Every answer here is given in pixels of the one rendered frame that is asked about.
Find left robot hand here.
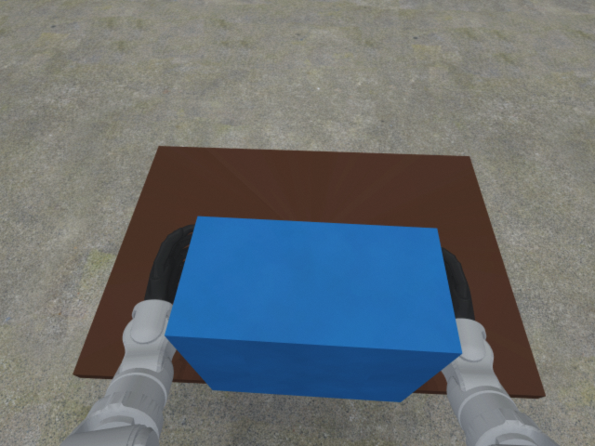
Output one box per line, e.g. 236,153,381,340
144,225,195,304

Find carton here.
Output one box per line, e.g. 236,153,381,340
165,216,462,402

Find robot left forearm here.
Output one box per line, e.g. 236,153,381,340
67,299,176,439

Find right robot hand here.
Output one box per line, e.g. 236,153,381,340
441,247,475,321

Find robot right forearm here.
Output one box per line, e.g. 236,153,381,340
442,318,560,446

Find table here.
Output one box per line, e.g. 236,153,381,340
73,146,546,399

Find robot left upper arm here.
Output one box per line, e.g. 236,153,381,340
60,424,160,446

